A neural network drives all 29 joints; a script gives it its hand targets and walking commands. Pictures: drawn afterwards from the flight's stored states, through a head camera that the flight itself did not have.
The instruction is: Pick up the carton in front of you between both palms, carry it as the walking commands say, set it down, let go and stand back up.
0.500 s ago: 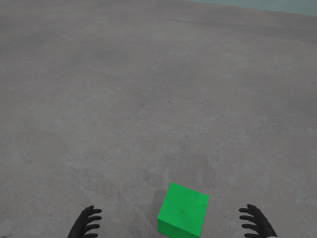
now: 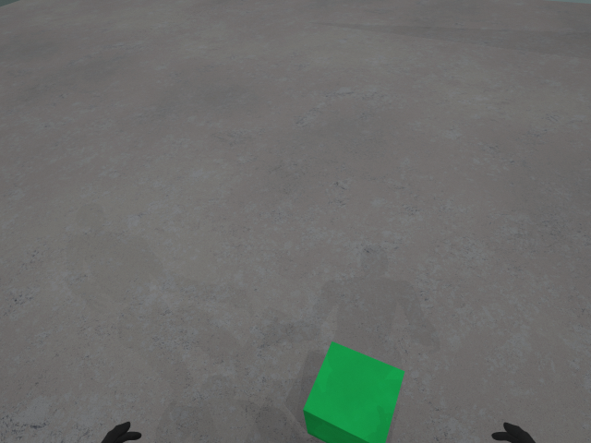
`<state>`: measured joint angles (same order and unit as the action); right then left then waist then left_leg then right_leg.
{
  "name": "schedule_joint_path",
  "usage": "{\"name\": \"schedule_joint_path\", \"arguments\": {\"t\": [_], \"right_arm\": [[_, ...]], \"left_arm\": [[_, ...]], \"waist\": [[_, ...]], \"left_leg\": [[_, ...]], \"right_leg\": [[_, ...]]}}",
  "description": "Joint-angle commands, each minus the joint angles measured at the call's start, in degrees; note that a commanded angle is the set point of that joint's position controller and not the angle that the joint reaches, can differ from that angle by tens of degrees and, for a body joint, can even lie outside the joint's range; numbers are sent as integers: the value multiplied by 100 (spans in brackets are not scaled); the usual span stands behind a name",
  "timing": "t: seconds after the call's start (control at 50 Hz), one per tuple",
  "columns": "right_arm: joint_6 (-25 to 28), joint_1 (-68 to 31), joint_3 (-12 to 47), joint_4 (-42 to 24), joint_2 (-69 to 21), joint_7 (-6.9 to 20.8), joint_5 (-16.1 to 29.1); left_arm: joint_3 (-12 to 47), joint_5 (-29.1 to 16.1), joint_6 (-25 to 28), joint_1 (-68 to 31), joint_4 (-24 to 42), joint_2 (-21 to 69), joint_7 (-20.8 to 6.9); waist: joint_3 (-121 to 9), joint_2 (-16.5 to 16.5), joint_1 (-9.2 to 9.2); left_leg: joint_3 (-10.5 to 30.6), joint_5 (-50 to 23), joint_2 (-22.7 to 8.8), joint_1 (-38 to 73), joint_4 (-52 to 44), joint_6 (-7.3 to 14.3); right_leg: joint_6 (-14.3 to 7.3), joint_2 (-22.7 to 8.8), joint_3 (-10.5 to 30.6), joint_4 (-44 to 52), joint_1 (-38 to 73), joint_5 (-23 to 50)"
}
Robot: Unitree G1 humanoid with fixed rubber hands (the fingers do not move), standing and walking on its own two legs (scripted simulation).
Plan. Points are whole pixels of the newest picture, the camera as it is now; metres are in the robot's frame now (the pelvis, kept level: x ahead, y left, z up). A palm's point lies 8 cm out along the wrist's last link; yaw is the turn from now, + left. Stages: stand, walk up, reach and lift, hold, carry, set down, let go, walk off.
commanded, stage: stand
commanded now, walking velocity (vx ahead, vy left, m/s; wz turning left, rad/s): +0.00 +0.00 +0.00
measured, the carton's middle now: (353, 404) +0.37 -0.08 -0.64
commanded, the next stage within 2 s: none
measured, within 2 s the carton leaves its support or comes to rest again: neither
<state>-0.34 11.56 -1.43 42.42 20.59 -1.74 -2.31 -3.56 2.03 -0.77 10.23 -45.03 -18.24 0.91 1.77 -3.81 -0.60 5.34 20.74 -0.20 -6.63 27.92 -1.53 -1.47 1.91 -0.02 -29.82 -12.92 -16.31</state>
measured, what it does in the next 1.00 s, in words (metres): stands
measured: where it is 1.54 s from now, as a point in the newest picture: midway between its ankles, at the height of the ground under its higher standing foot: outside the picture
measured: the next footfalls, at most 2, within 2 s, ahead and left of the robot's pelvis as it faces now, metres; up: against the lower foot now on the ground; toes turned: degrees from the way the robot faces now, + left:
none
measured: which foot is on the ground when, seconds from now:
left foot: down 0.00-1.00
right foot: down 0.00-1.00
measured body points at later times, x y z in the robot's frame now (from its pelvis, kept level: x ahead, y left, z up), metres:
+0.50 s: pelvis -0.01 +0.00 +0.01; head -0.01 -0.02 +0.46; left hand +0.10 +0.31 -0.09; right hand +0.10 -0.30 -0.11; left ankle -0.06 +0.14 -0.73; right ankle +0.00 -0.10 -0.73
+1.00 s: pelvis -0.02 +0.00 +0.01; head -0.02 -0.01 +0.46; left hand +0.08 +0.32 -0.10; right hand +0.07 -0.31 -0.11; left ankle -0.06 +0.14 -0.73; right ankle +0.00 -0.10 -0.73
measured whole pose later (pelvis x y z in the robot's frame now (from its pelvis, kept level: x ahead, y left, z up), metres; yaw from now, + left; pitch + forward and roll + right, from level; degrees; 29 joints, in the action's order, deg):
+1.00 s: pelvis -0.02 +0.00 +0.01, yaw -1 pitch -2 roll +0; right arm 0.9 10.2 0.1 55.2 22.9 -1.3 -1.5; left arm -1.5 1.0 -0.1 6.8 -58.1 -20.9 0.2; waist 1.7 -2.1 -0.5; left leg 3.6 15.1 -0.3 -2.9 20.3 -1.3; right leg -0.9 1.5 1.6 -22.6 -9.7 -10.5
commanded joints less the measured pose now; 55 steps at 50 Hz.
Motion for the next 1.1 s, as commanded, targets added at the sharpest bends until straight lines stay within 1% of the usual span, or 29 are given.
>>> {"name": "schedule_joint_path", "arguments": {"t": [0.0, 0.18, 0.44, 0.62, 0.82, 1.08], "right_arm": [[82, -28, -149, -228, 742, -43, 14], [113, -133, -100, 51, 835, -65, 42], [166, -203, -67, 464, 962, -38, 45], [186, -213, -46, 707, 1031, -10, 55], [188, -229, -26, 918, 1092, 13, 73], [178, -282, -17, 1116, 1145, 34, 92]], "left_arm": [[-209, -14, 64, -77, 187, -968, 38], [-150, -31, 81, -250, -157, -988, 31], [-95, -50, 93, -417, -538, -1088, -7], [-56, -69, 103, -476, -758, -1172, -30], [-7, -93, 117, -532, -954, -1246, -43], [47, -119, 132, -608, -1134, -1317, -43]], "waist": [[-488, 367, 6], [-411, 303, -5], [-220, 335, -14], [-136, 341, -16], [-113, 344, -4], [-130, 361, 12]], "left_leg": [[126, -2247, -316, -134, -208, 116], [157, -2218, -381, -53, -437, 106], [190, -1679, -449, -113, -814, 158], [199, -1411, -473, -152, -979, 176], [196, -1302, -496, -118, -1069, 184], [173, -1325, -521, -38, -1129, 189]], "right_leg": [[1, -601, 545, 364, 621, 2301], [-8, -618, 580, 527, 670, 2126], [-33, -655, 669, 828, 664, 1513], [-40, -676, 738, 968, 652, 1249], [-45, -694, 798, 1049, 626, 1182], [-46, -712, 847, 1088, 622, 1295]]}}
